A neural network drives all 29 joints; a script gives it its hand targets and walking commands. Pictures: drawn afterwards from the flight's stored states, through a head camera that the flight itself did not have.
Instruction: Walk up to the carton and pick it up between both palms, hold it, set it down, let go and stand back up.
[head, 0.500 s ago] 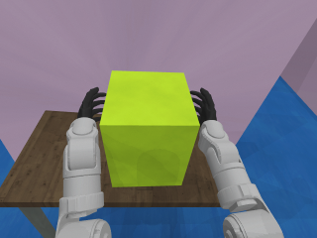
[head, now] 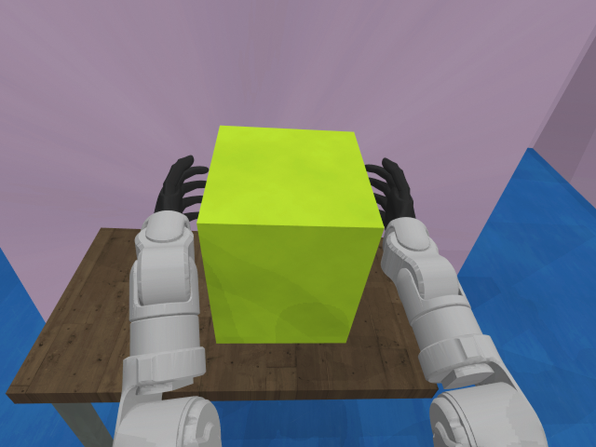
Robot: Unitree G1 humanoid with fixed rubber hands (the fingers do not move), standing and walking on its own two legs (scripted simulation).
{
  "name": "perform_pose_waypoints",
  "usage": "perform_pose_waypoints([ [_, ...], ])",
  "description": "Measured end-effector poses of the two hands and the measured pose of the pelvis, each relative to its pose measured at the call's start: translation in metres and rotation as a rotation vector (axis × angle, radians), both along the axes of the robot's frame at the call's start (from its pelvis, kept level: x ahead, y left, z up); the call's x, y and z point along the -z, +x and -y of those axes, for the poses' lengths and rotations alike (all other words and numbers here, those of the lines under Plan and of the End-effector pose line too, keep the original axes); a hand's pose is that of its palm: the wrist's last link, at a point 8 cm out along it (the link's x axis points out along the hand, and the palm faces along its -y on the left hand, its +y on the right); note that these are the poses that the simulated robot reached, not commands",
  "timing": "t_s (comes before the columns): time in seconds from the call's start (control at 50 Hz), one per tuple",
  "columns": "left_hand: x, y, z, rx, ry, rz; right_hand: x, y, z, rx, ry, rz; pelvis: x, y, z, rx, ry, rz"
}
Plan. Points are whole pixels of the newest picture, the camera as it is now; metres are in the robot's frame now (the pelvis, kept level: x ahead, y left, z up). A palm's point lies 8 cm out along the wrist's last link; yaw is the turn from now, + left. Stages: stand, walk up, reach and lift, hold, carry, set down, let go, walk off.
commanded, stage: hold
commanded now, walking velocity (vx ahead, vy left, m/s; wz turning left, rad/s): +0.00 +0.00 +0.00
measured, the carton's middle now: (285, 237) +0.40 +0.03 +0.11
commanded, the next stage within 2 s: none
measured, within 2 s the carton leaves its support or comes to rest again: neither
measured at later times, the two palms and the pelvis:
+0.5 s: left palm (197, 208) +0.36 +0.14 +0.19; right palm (412, 240) +0.35 -0.15 +0.16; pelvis +0.00 +0.01 +0.00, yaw -2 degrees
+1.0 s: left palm (197, 219) +0.35 +0.14 +0.18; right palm (413, 247) +0.34 -0.15 +0.16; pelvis +0.00 +0.01 +0.00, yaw +1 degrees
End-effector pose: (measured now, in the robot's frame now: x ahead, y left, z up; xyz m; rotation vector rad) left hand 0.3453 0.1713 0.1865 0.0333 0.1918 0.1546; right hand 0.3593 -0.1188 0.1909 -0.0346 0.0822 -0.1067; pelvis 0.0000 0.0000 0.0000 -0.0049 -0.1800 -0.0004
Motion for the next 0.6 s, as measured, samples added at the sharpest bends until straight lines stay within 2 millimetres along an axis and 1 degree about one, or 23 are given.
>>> perform_pose_waypoints([
  [0.04,0.009,0.000,-0.005,-0.008,-0.010,-0.021,0.003,0.003,-0.006,-0.007,-0.011,-0.020,0.000,0.000,0.003,-0.012,0.000,0.005],
  [0.1,0.025,0.001,-0.008,-0.006,-0.020,-0.054,0.014,0.005,-0.009,-0.005,-0.012,-0.051,0.001,-0.001,0.005,-0.026,-0.003,0.004],
  [0.14,0.033,0.003,-0.007,0.003,-0.021,-0.065,0.022,0.004,-0.008,0.004,0.001,-0.061,0.001,-0.002,0.005,-0.032,-0.005,-0.005],
  [0.18,0.036,0.004,-0.003,0.012,-0.014,-0.057,0.029,0.002,-0.003,0.015,0.020,-0.053,0.001,-0.001,0.004,-0.035,-0.008,-0.020],
  [0.24,0.030,0.003,0.007,0.033,0.006,-0.023,0.033,-0.006,0.007,0.036,0.055,-0.019,0.001,0.001,0.000,-0.034,-0.012,-0.038],
  [0.32,0.012,0.005,0.024,0.073,0.052,0.015,0.033,-0.016,0.024,0.077,0.085,0.017,0.001,0.002,-0.007,-0.018,-0.012,-0.031],
  [0.38,0.001,0.010,0.033,0.090,0.086,0.005,0.035,-0.018,0.032,0.095,0.088,0.004,0.001,0.002,-0.012,0.001,-0.007,-0.013],
  [0.42,-0.003,0.012,0.035,0.089,0.093,-0.010,0.035,-0.016,0.034,0.095,0.082,-0.011,0.001,0.001,-0.014,0.015,-0.003,-0.006],
  [0.48,-0.006,0.012,0.031,0.072,0.076,-0.018,0.032,-0.012,0.030,0.079,0.070,-0.019,0.000,0.002,-0.014,0.026,0.000,-0.009],
  [0.54,-0.007,0.008,0.021,0.045,0.045,0.004,0.019,-0.008,0.020,0.052,0.048,0.003,-0.001,0.003,-0.010,0.025,0.000,-0.017],
  [0.6,-0.004,0.003,0.008,0.017,0.016,0.018,0.006,-0.003,0.008,0.020,0.021,0.018,0.000,0.004,-0.005,0.013,-0.001,-0.013],
])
